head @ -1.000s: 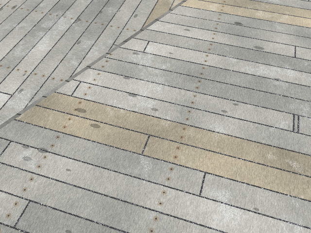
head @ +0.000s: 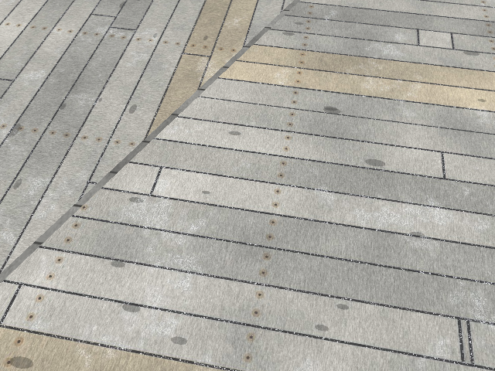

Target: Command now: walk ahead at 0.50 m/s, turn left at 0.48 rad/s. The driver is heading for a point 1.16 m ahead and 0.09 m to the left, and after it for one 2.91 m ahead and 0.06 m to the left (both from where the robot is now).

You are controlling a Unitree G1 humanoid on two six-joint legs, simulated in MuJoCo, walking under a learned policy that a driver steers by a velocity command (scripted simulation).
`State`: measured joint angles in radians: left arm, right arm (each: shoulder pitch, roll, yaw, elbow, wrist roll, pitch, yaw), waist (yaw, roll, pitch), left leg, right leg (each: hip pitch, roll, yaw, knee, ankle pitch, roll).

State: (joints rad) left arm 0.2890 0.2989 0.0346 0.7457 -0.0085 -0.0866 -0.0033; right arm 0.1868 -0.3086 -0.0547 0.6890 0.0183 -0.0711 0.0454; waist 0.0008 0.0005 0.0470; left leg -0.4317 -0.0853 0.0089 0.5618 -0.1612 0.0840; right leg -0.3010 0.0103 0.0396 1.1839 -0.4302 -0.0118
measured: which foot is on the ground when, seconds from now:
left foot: down 0.00-0.36, up 0.38-0.84, down 0.86-1.00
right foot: up 0.00-0.34, down 0.36-0.88, up 0.90-1.00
